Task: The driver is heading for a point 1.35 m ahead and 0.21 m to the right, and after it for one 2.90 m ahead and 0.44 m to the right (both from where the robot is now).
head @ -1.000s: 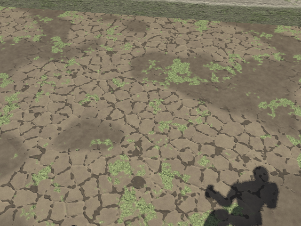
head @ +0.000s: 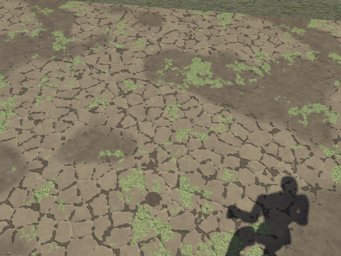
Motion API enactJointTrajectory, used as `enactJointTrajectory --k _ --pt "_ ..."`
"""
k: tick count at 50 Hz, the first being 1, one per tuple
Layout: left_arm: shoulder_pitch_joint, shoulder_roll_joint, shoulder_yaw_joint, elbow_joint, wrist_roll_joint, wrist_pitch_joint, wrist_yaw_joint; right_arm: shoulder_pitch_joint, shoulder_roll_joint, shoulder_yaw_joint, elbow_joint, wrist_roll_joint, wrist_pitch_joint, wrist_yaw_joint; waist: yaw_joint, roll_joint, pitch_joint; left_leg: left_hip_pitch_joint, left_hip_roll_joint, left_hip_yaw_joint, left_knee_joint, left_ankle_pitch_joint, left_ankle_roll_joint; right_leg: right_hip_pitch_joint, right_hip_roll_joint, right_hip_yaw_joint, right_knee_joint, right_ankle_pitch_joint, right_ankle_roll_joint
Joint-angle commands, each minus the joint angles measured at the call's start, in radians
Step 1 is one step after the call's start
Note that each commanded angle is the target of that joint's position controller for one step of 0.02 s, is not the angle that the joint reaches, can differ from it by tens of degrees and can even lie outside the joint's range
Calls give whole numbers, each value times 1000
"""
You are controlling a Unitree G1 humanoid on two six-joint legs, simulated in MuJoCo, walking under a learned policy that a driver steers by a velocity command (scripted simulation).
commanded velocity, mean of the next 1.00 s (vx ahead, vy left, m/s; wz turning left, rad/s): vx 0.45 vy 0.00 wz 0.00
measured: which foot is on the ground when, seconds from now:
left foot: down 0.00-1.00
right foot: down 0.00-1.00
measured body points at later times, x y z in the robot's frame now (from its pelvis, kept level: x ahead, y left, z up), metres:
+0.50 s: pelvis +0.00 +0.00 -0.02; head +0.00 +0.00 +0.43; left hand +0.21 +0.20 -0.10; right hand +0.18 -0.20 -0.10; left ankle -0.03 +0.10 -0.74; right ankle -0.03 -0.16 -0.74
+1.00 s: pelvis -0.01 -0.01 -0.02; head -0.01 +0.00 +0.43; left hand +0.19 +0.19 -0.11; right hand +0.18 -0.20 -0.10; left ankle -0.03 +0.10 -0.74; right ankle -0.03 -0.16 -0.74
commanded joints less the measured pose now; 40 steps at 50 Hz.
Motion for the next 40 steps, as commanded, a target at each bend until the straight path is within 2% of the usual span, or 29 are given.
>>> enactJointTrajectory --k 1,10,24,30,31,32,33,36,37,38,39,40 --pt "-74 53 12 -93 3 -16 5 -75 -60 -18 -102 2 -13 -1 3 41 -98 27 70 -61 -32 264 39 10 8 -22 33 159 -36" --pt "-87 71 13 -130 3 -20 6 -89 -68 -20 -147 -4 -5 -6 -9 16 -70 -47 62 -35 88 260 32 -41 21 -30 135 238 -44" --pt "-124 64 19 -161 0 -17 2 -126 -55 -15 -165 -4 -9 -4 -7 32 -101 -87 70 -21 144 277 16 -44 27 -33 195 260 -40" --pt "-137 58 19 -168 -1 -17 -1 -133 -49 -13 -170 -4 -11 -1 -6 31 -100 -106 73 -22 143 236 14 -60 29 -30 197 225 -37" --pt "-86 47 19 -143 -9 -26 1 -81 -59 -14 -153 10 -9 -16 10 30 -157 -92 82 -61 83 40 19 -11 45 -39 184 20 -35" --pt "-111 39 14 -151 -9 -28 -2 -120 -64 -13 -164 17 -3 -20 15 46 -67 -139 86 -78 56 -1 22 -49 50 -42 176 -1 -33" --pt "-119 37 13 -151 -7 -30 -3 -134 -66 -13 -172 17 1 -22 17 53 -36 -156 89 -86 43 -26 24 -62 50 -38 174 -9 -34" --pt "-108 42 11 -144 -5 -36 -5 -126 -66 -13 -178 11 4 -22 13 44 -16 -160 78 -78 46 -42 22 -73 45 -28 166 14 -38" --pt "-147 60 11 -168 -4 -31 -6 -168 -55 -10 -197 0 -2 -7 -3 29 14 -155 64 -31 118 152 16 -115 26 -14 170 221 -41" --pt "-127 71 17 -161 0 -30 -4 -129 -50 -12 -186 -13 -8 -3 -12 11 -55 -112 60 -18 142 175 12 -91 18 -5 173 256 -48" --pt "-121 72 17 -161 0 -30 -1 -112 -50 -13 -178 -16 -12 -2 -16 3 -80 -99 57 -11 154 188 8 -80 17 -5 175 275 -50" --pt "-68 58 17 -134 -8 -39 4 -53 -58 -15 -155 -1 -12 -18 -1 -5 -157 -72 61 -35 106 12 8 -20 33 -18 166 76 -49"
